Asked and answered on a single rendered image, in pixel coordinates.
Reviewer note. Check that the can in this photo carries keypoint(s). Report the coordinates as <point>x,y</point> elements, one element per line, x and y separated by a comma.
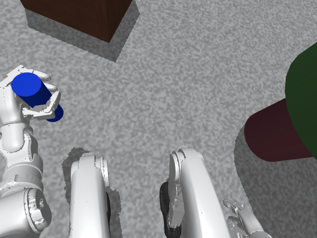
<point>32,90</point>

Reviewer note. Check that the potted plant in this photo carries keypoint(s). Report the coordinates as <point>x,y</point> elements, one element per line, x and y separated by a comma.
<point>287,129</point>

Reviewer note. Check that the left robot arm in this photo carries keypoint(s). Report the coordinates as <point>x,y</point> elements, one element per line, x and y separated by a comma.
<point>24,212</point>

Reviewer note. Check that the right robot foot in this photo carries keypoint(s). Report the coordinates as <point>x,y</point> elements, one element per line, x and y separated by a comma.
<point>164,206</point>

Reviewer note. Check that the left robot hand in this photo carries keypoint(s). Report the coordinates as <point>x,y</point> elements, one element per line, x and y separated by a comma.
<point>14,109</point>

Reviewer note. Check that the right robot hand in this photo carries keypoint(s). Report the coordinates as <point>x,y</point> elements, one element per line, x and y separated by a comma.
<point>243,226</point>

